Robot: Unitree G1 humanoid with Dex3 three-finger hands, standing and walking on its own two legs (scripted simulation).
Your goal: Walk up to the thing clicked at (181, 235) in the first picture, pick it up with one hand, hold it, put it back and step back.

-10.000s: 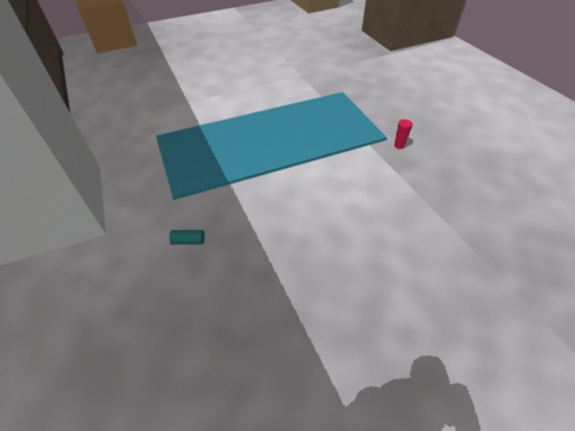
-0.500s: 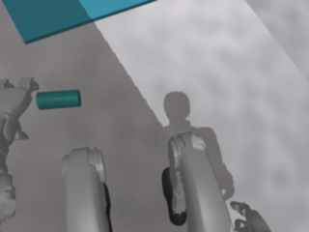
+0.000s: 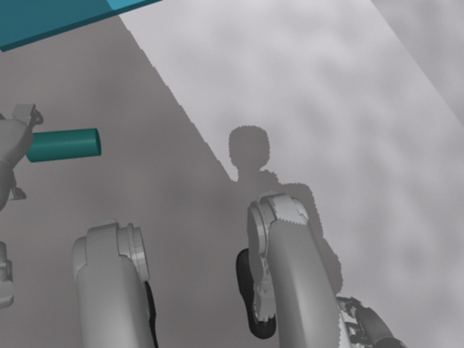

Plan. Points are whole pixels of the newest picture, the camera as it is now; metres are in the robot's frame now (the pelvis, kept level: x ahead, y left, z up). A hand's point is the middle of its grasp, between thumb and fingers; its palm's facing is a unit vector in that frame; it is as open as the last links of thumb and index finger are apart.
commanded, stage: rise first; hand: left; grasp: from above
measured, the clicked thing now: (65, 144) +0.51 +0.27 -0.30
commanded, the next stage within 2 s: approach in 1.96 s
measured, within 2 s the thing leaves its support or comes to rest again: neither
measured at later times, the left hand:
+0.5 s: hand (23, 159) +0.45 +0.30 -0.18, palm faces -0.47 -0.03 -0.88, open 14.0 cm
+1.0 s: hand (21, 153) +0.46 +0.31 -0.19, palm faces -0.47 -0.03 -0.88, open 14.1 cm
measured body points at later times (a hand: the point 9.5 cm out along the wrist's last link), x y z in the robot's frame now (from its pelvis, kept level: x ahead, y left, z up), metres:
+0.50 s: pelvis +0.00 +0.00 -0.01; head +0.24 +0.07 +0.36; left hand +0.47 +0.30 -0.13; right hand +0.06 -0.28 -0.11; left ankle +0.07 +0.13 -0.30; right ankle +0.10 -0.14 -0.30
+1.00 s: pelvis +0.00 +0.00 -0.01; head +0.25 +0.08 +0.35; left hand +0.48 +0.31 -0.14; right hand +0.05 -0.27 -0.11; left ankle +0.07 +0.13 -0.30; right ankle +0.10 -0.14 -0.30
